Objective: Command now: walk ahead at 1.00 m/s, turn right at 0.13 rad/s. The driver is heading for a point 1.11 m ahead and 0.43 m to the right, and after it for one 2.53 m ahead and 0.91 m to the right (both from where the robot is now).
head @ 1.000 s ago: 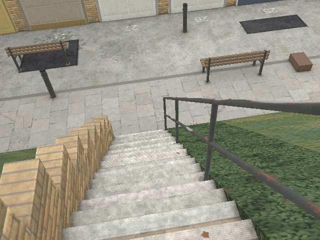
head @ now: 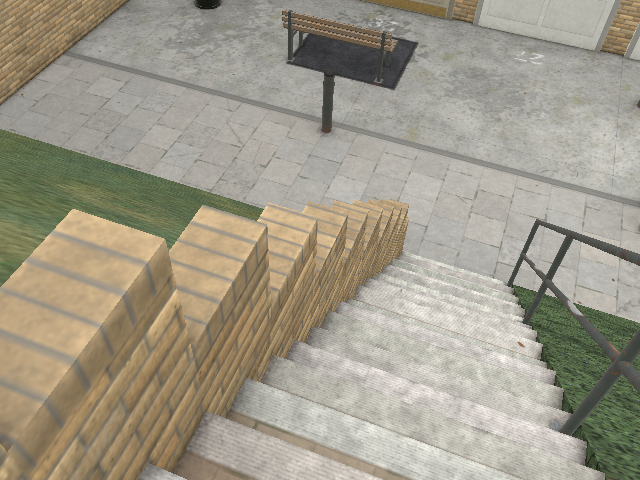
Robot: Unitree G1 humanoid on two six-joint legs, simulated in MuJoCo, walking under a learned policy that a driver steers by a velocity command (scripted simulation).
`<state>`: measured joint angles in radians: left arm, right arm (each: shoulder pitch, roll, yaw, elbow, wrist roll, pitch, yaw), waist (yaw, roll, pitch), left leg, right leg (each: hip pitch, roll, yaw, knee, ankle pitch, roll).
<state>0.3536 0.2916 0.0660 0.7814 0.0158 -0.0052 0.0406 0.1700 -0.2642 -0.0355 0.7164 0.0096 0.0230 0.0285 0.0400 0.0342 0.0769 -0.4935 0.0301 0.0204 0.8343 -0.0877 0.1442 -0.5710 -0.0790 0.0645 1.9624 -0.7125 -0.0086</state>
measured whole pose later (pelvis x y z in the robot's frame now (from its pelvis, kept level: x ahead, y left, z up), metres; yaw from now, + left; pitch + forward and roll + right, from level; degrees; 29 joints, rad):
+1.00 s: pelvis +0.41 -0.20 -0.37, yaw -30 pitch -3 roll -2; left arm 0.34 0.18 0.00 0.84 0.03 -0.04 0.03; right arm 0.17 -0.25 -0.05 0.77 -0.02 0.01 0.02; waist 0.04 0.08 -0.06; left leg -0.54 0.02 -0.11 0.86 0.36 0.05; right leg -0.35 0.05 -0.01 1.47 -0.94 -0.07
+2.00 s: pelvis +1.01 -0.30 -0.89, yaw -16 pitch -2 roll +0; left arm 0.30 0.24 0.07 0.90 0.07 -0.01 0.02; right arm 0.45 -0.21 -0.02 0.98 -0.04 -0.08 0.02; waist 0.01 0.00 0.00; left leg -0.30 0.06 0.15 0.96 -0.63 0.01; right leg -0.83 0.00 0.03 1.38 -0.04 -0.06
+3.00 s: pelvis +1.34 -0.30 -1.28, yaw -13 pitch +0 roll -5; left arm 0.41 0.28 0.05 0.87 0.07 -0.02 0.02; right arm 0.23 -0.26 -0.06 0.77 -0.05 0.00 0.06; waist 0.06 0.02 -0.01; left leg -0.34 0.01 -0.05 0.50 -0.22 0.04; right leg -0.65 -0.14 0.00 2.11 -0.85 0.00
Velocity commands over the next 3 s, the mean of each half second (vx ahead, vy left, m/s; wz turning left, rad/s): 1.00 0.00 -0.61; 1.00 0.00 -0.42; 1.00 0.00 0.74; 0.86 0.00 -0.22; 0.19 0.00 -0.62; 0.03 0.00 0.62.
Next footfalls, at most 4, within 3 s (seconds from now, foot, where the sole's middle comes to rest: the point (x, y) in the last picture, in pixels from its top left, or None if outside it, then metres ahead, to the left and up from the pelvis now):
0.56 right None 0.26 -0.25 -0.99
1.06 left None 0.57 -0.14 -1.20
1.44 right None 0.70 -0.42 -1.41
1.80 left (379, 423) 1.01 -0.19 -1.61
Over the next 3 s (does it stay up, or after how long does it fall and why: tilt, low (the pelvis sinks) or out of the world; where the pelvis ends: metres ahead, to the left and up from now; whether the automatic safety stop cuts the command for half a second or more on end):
stays up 1.34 -0.30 -1.28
